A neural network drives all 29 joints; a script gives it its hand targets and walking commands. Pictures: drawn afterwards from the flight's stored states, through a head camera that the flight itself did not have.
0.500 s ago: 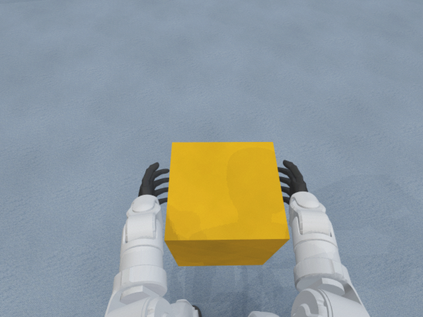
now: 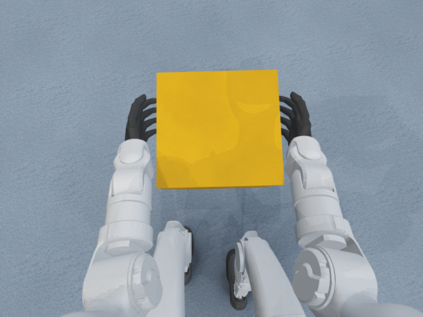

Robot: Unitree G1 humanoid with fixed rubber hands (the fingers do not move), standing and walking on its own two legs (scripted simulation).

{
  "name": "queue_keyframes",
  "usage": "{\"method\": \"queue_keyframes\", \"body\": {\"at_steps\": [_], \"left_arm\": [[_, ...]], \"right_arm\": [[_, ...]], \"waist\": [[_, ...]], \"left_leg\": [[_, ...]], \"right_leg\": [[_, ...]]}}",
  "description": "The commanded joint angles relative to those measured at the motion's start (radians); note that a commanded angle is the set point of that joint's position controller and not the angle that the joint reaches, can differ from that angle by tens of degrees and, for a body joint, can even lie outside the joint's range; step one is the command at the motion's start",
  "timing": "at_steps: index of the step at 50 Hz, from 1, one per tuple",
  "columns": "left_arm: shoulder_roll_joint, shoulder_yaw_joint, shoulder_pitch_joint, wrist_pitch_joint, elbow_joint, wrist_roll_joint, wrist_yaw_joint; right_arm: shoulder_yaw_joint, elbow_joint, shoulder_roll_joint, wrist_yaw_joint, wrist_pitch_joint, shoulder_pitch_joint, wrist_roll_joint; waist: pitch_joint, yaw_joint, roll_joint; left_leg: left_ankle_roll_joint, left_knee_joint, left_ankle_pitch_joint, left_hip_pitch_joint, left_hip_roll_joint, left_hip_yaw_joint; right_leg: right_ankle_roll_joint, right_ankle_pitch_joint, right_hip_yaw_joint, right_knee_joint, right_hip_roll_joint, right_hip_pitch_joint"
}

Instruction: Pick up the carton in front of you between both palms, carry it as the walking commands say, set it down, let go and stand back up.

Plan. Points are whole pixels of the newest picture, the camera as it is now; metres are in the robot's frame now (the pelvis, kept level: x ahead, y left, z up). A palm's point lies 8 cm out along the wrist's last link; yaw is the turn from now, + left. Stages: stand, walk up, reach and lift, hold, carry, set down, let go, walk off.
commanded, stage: set down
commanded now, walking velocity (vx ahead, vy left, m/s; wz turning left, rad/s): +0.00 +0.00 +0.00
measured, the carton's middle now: (217, 141) +0.45 +0.01 -0.14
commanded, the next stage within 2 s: none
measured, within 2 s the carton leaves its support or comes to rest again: rests again in 1.38 s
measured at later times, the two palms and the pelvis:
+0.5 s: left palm (155, 136) +0.49 +0.16 -0.23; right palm (273, 142) +0.47 -0.14 -0.22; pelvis -0.02 +0.01 -0.13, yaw -3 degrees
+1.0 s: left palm (164, 139) +0.53 +0.16 -0.39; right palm (259, 147) +0.51 -0.14 -0.38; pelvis -0.03 +0.01 -0.23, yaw -4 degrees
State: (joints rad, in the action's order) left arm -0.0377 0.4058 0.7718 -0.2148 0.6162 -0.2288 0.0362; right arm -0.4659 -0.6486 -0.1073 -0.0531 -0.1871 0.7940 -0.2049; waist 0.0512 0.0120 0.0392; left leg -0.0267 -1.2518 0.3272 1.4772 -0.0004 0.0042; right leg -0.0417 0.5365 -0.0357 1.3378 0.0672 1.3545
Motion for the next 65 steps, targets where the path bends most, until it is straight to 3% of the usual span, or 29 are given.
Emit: {"method": "queue_keyframes", "body": {"at_steps": [1, 7, 16, 37, 48, 56, 65], "left_arm": [[-0.862, -0.466, 0.561, -0.015, 0.061, 0.038, -0.209], [-0.852, -0.42, 0.628, -0.027, 0.103, 0.025, -0.224], [-0.842, -0.505, 0.755, -0.042, 0.058, 0.101, -0.209], [-0.702, -0.482, 1.039, -0.074, 0.142, 0.162, -0.194], [-0.58, -0.514, 1.211, -0.046, 0.183, 0.255, -0.206], [-0.595, -0.563, 1.276, -0.036, 0.154, 0.343, -0.223], [-0.576, -0.483, 1.217, -0.018, 0.263, 0.315, -0.27]], "right_arm": [[0.445, -0.056, -0.87, 0.199, -0.028, 0.547, 0.042], [0.44, -0.057, -0.865, 0.22, -0.04, 0.644, 0.066], [0.532, 0.029, -0.832, 0.21, -0.047, 0.782, 0.147], [0.489, -0.02, -0.69, 0.225, -0.072, 1.081, 0.217], [0.549, -0.013, -0.604, 0.198, -0.049, 1.261, 0.319], [0.636, 0.06, -0.627, 0.173, -0.039, 1.361, 0.396], [0.592, -0.041, -0.655, 0.172, -0.024, 1.321, 0.366]], "waist": [[0.76, 0.004, -0.073], [0.859, -0.009, -0.068], [1.092, -0.017, -0.077], [1.022, -0.003, -0.108], [1.0, -0.013, -0.104], [1.157, -0.02, -0.096], [0.858, -0.06, -0.03]], "left_leg": [[0.005, -0.023, -0.148, -0.632, -0.134, -0.055], [0.007, -0.13, -0.219, -0.501, -0.138, -0.046], [0.02, -0.294, -0.31, -0.447, -0.139, -0.033], [0.007, -0.587, -0.262, -0.331, -0.119, -0.05], [-0.009, -0.758, -0.296, -0.308, -0.09, -0.043], [-0.018, -0.842, -0.438, -0.384, -0.084, -0.034], [-0.026, -0.865, -0.297, -0.053, -0.071, -0.01]], "right_leg": [[0.041, -0.133, 0.105, -0.176, 0.093, 0.005], [0.053, -0.21, 0.078, -0.054, 0.106, 0.112], [0.065, -0.264, 0.045, 0.123, 0.121, 0.236], [0.051, -0.113, -0.006, 0.417, 0.108, 0.621], [0.048, -0.134, -0.005, 0.56, 0.086, 0.609], [0.048, -0.273, -0.001, 0.629, 0.082, 0.5], [0.052, -0.239, 0.023, 0.653, 0.081, 0.51]]}}
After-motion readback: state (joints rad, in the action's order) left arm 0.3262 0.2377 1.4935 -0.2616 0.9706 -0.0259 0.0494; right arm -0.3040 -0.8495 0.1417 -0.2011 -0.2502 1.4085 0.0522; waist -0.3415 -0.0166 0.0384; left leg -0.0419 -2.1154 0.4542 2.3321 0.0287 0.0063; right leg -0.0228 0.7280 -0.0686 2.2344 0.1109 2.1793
